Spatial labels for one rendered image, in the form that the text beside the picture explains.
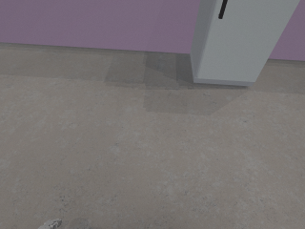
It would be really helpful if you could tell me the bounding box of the fridge door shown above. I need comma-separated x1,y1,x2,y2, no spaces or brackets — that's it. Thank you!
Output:
197,0,300,82

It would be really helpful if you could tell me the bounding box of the handle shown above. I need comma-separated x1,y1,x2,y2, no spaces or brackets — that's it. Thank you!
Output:
218,0,228,19

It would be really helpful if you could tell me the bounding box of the robot left hand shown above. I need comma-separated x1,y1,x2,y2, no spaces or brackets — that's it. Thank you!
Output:
38,219,62,229

